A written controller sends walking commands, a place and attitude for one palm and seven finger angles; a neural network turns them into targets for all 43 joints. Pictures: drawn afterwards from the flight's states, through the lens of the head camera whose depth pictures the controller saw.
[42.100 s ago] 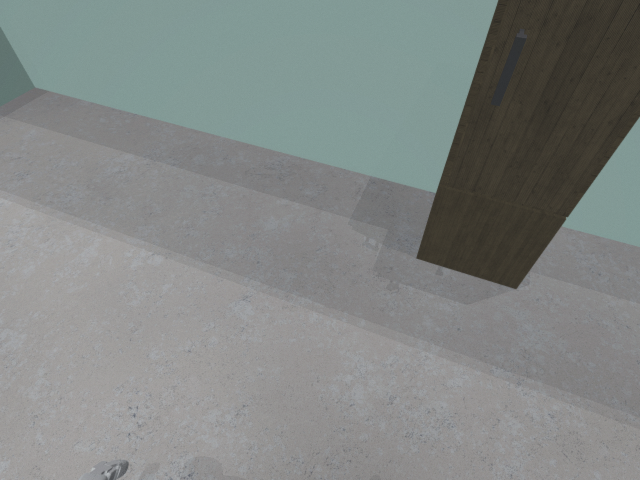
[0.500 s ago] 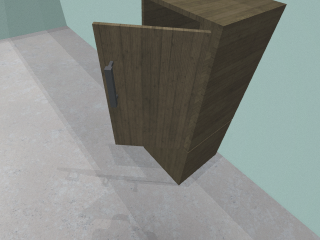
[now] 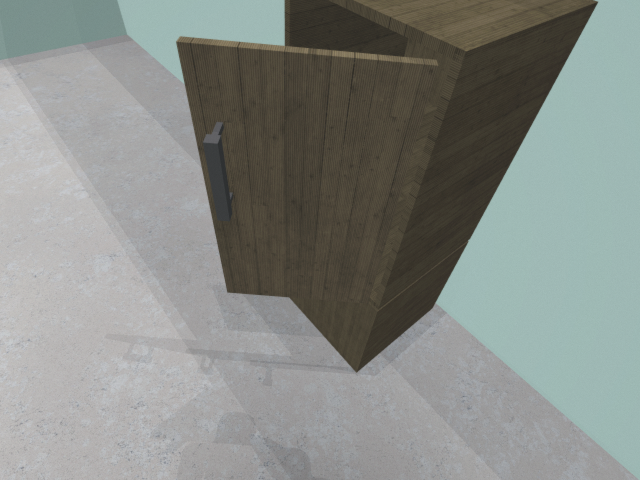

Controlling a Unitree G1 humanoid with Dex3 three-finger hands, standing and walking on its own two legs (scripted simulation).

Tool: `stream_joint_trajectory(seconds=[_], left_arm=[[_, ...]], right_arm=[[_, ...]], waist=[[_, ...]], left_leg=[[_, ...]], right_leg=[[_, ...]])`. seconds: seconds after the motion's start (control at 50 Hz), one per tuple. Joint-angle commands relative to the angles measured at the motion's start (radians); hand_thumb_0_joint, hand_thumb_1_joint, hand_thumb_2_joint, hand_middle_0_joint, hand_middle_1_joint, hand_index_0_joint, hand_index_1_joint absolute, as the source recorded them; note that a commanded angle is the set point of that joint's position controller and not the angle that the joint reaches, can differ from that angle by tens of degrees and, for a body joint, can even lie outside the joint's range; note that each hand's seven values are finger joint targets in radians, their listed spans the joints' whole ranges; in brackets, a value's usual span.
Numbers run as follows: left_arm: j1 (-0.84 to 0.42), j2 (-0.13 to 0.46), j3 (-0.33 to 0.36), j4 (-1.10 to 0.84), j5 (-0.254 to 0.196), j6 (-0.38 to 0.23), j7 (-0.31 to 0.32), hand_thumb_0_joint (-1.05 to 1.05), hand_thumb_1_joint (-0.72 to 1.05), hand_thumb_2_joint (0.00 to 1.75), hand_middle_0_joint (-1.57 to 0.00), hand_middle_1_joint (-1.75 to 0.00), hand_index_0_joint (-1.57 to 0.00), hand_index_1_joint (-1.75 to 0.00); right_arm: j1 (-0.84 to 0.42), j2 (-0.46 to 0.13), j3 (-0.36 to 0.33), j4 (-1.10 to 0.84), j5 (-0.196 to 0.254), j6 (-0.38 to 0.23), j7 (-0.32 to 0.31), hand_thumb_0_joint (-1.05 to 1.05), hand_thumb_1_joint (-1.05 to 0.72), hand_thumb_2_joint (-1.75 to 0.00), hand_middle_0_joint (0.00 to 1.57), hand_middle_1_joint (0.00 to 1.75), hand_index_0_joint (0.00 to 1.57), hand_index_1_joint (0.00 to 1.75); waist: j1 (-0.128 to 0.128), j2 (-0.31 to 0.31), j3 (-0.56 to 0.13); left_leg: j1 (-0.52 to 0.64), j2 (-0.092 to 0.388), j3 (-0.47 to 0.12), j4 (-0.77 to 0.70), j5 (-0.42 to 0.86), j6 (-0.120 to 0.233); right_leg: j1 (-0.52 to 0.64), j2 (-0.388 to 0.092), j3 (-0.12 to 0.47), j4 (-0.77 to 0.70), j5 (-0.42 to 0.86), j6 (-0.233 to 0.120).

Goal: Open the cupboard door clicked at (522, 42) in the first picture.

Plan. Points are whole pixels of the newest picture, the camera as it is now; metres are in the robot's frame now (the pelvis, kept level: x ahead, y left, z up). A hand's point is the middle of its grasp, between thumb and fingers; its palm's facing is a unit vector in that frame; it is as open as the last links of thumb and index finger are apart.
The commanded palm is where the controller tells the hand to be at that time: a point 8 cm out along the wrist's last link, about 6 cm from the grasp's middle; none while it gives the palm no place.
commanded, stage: come to a stop and stand still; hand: left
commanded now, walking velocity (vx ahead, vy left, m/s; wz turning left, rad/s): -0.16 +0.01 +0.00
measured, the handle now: (221, 173) +0.54 +0.21 +0.06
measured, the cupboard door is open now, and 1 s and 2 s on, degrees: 47 47 47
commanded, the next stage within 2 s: look again from close up in 1.46 s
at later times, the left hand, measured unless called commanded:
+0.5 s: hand out of the picture +0.01 +0.19 -0.15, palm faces -0.02 -0.95 -0.30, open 7.4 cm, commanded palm none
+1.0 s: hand out of the picture +0.00 +0.13 -0.17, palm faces -0.02 -0.98 -0.20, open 7.3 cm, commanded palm none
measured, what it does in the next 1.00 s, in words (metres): shifts its weight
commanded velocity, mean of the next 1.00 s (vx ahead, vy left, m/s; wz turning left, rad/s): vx -0.01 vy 0.00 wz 0.00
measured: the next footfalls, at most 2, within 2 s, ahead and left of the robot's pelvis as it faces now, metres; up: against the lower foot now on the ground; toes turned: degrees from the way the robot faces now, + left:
none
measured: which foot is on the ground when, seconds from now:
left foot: down 0.00-1.00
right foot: down 0.00-1.00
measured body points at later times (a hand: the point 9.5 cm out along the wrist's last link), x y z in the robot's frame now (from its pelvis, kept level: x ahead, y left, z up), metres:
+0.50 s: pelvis -0.04 -0.02 +0.00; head -0.05 -0.04 +0.45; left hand +0.01 +0.24 -0.13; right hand +0.02 -0.25 -0.16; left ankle -0.01 +0.10 -0.73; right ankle -0.05 -0.15 -0.73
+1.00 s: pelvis -0.01 -0.05 +0.01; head +0.01 -0.06 +0.46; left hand +0.00 +0.18 -0.15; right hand -0.02 -0.28 -0.16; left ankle -0.01 +0.10 -0.73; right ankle -0.05 -0.15 -0.73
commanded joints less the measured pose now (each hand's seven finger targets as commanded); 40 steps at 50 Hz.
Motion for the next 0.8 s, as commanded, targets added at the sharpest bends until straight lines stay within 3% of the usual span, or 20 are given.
stream_joint_trajectory(seconds=[0.0,0.08,0.14,0.18,0.2,0.22,0.24,0.26,0.28,0.3,0.34,0.46,0.5,0.66,0.78], left_arm=[[0.067,0.106,0.020,-0.049,-0.002,-0.011,0.021,0.00,0.90,0.90,-0.20,-0.30,-0.20,-0.30],[0.037,0.101,0.025,-0.087,0.001,0.001,0.021,0.00,0.90,0.90,-0.20,-0.30,-0.20,-0.30],[0.009,0.104,0.027,-0.105,0.003,0.010,0.017,0.00,0.90,0.90,-0.20,-0.30,-0.20,-0.30],[-0.008,0.106,0.025,-0.112,0.005,0.012,0.014,0.00,0.90,0.90,-0.20,-0.30,-0.20,-0.30],[-0.011,0.136,0.020,-0.100,0.011,0.008,0.045,0.00,0.90,0.90,-0.20,-0.30,-0.20,-0.30],[-0.070,0.168,0.022,-0.156,0.005,0.007,0.035,0.00,0.90,0.90,-0.20,-0.30,-0.20,-0.30],[-0.082,0.164,0.020,-0.169,0.006,0.011,0.025,0.00,0.90,0.90,-0.20,-0.30,-0.20,-0.30],[-0.076,0.157,0.013,-0.172,0.007,0.013,0.017,0.00,0.90,0.90,-0.20,-0.30,-0.20,-0.30],[-0.078,0.158,0.012,-0.174,0.010,0.009,0.009,0.00,0.90,0.90,-0.20,-0.30,-0.20,-0.30],[-0.075,0.161,0.010,-0.172,0.009,0.005,0.004,0.00,0.90,0.90,-0.20,-0.30,-0.20,-0.30],[-0.102,0.168,0.005,-0.175,0.006,0.002,-0.002,0.00,0.90,0.90,-0.20,-0.30,-0.20,-0.30],[-0.121,0.193,0.004,-0.179,0.003,0.000,-0.008,0.00,0.90,0.90,-0.20,-0.30,-0.20,-0.30],[-0.121,0.196,0.005,-0.174,0.003,-0.002,-0.009,0.00,0.90,0.90,-0.20,-0.30,-0.20,-0.30],[-0.104,0.185,0.004,-0.128,-0.004,-0.014,-0.009,0.00,0.90,0.90,-0.20,-0.30,-0.20,-0.30],[-0.088,0.172,0.005,-0.086,-0.003,-0.017,-0.007,0.00,0.90,0.90,-0.20,-0.30,-0.20,-0.30]], right_arm=[[0.037,-0.135,-0.039,-0.045,0.015,-0.013,-0.020,0.00,-0.90,-0.90,0.20,0.30,0.20,0.30],[0.009,-0.136,-0.051,-0.061,0.010,-0.001,-0.019,0.00,-0.90,-0.90,0.20,0.30,0.20,0.30],[-0.023,-0.136,-0.054,-0.081,0.006,0.004,-0.011,0.00,-0.90,-0.90,0.20,0.30,0.20,0.30],[-0.043,-0.130,-0.052,-0.089,0.004,0.007,-0.005,0.00,-0.90,-0.90,0.20,0.30,0.20,0.30],[-0.089,-0.194,-0.055,-0.154,0.017,0.006,0.003,0.00,-0.90,-0.90,0.20,0.30,0.20,0.30],[-0.044,-0.156,-0.051,-0.170,0.003,0.012,0.013,0.00,-0.90,-0.90,0.20,0.30,0.20,0.30],[-0.055,-0.178,-0.050,-0.190,-0.002,0.016,0.016,0.00,-0.90,-0.90,0.20,0.30,0.20,0.30],[-0.070,-0.185,-0.054,-0.207,-0.004,0.019,0.019,0.00,-0.90,-0.90,0.20,0.30,0.20,0.30],[-0.080,-0.183,-0.049,-0.222,-0.008,0.020,0.020,0.00,-0.90,-0.90,0.20,0.30,0.20,0.30],[-0.092,-0.181,-0.049,-0.233,-0.006,0.021,0.021,0.00,-0.90,-0.90,0.20,0.30,0.20,0.30],[-0.070,-0.185,-0.049,-0.238,-0.005,0.022,0.023,0.00,-0.90,-0.90,0.20,0.30,0.20,0.30],[-0.034,-0.183,-0.041,-0.211,-0.007,0.021,0.026,0.00,-0.90,-0.90,0.20,0.30,0.20,0.30],[-0.030,-0.180,-0.036,-0.194,-0.008,0.018,0.026,0.00,-0.90,-0.90,0.20,0.30,0.20,0.30],[-0.006,-0.169,-0.022,-0.125,-0.003,0.001,0.018,0.00,-0.90,-0.90,0.20,0.30,0.20,0.30],[-0.003,-0.150,-0.019,-0.071,0.000,-0.001,0.010,0.00,-0.90,-0.90,0.20,0.30,0.20,0.30]], waist=[[-0.012,0.049,-0.035],[-0.006,0.061,-0.065],[-0.005,0.067,-0.064],[-0.001,0.033,-0.043],[-0.009,0.127,-0.007],[-0.035,0.193,-0.054],[-0.027,0.219,-0.025],[-0.022,0.228,0.012],[-0.012,0.213,0.024],[-0.008,0.136,0.028],[-0.027,0.032,0.041],[-0.035,-0.030,0.067],[-0.032,0.001,0.066],[-0.024,0.001,0.004],[-0.018,0.023,-0.002]], left_leg=[[0.093,0.108,-0.071,-0.067,0.768,0.018],[0.106,0.123,-0.079,-0.081,0.708,0.030],[0.057,0.113,-0.083,-0.108,0.508,0.024],[0.017,0.105,-0.088,-0.131,0.362,0.020],[0.050,0.141,-0.065,-0.006,0.474,-0.007],[-0.005,0.122,-0.109,-0.086,0.208,-0.006],[-0.048,0.128,-0.134,-0.145,0.049,0.011],[-0.088,0.131,-0.161,-0.195,-0.062,0.023],[-0.120,0.126,-0.162,-0.209,-0.097,0.032],[-0.121,0.110,-0.145,-0.202,-0.115,0.029],[-0.089,0.087,-0.120,-0.193,-0.113,0.018],[-0.041,0.069,-0.080,-0.186,-0.073,0.006],[-0.033,0.070,-0.075,-0.193,-0.052,0.004],[0.027,0.083,-0.058,-0.179,0.127,-0.004],[0.046,0.095,-0.043,-0.172,0.190,-0.012]], right_leg=[[0.003,-0.054,0.017,-0.020,0.568,-0.057],[-0.010,-0.046,0.020,-0.017,0.472,-0.056],[-0.015,-0.045,0.034,-0.037,0.368,-0.060],[-0.016,-0.042,0.043,-0.066,0.303,-0.064],[-0.094,-0.061,0.076,-0.085,0.333,-0.070],[-0.086,-0.040,0.058,-0.047,0.040,-0.094],[-0.116,0.000,0.033,-0.020,-0.060,-0.092],[-0.133,0.019,0.023,-0.018,-0.070,-0.089],[-0.111,0.018,0.016,-0.023,-0.043,-0.089],[-0.112,0.010,0.035,-0.048,-0.033,-0.090],[-0.155,-0.006,0.069,-0.091,-0.084,-0.090],[-0.215,-0.025,0.108,-0.159,-0.160,-0.088],[-0.210,-0.028,0.108,-0.162,-0.142,-0.088],[-0.128,-0.036,0.103,-0.154,0.044,-0.088],[-0.081,-0.037,0.092,-0.145,0.175,-0.092]])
